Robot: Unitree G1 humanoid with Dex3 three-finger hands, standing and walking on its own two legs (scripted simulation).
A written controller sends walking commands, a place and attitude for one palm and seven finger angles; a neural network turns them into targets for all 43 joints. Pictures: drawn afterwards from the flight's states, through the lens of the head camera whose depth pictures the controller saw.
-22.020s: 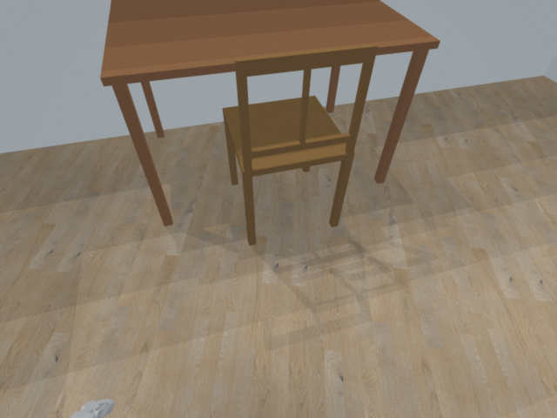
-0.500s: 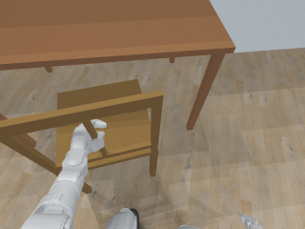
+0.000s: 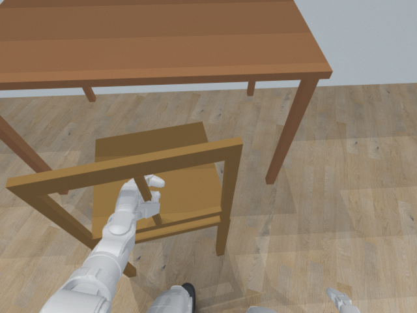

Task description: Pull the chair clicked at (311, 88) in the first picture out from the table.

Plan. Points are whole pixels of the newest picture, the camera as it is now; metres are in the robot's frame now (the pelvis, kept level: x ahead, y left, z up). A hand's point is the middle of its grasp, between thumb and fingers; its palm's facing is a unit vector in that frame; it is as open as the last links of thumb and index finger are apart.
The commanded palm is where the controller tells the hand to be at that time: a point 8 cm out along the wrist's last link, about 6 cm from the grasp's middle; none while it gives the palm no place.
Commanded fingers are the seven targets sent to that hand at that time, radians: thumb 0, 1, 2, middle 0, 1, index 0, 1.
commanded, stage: step backward, pulling the chair out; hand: left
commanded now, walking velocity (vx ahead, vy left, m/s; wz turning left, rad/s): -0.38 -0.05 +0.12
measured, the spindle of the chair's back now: (149, 201) +0.36 +0.16 -0.10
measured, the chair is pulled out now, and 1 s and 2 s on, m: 0.18 0.26 0.44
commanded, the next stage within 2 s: none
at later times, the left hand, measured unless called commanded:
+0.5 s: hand (155, 203) +0.34 +0.14 -0.05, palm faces -0.01 -0.98 -0.19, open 5.1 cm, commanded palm +0.32 +0.19 -0.05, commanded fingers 0.00 0.90 0.90 -0.50 -1.45 -0.50 -1.45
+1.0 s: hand (150, 240) +0.26 +0.13 -0.05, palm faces +0.07 -0.98 -0.19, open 5.0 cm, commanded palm +0.23 +0.19 -0.06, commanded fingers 0.00 0.90 0.90 -0.50 -1.45 -0.50 -1.45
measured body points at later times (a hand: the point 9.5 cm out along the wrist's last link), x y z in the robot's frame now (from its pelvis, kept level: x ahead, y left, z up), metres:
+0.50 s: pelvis -0.02 +0.00 +0.01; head +0.10 +0.00 +0.44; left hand +0.34 +0.19 -0.04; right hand +0.13 -0.25 -0.12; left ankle -0.02 +0.14 -0.72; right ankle +0.02 -0.12 -0.72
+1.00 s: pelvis -0.10 -0.02 +0.01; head +0.01 -0.03 +0.45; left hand +0.25 +0.18 -0.04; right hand +0.03 -0.28 -0.13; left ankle -0.12 +0.13 -0.71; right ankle -0.03 -0.12 -0.72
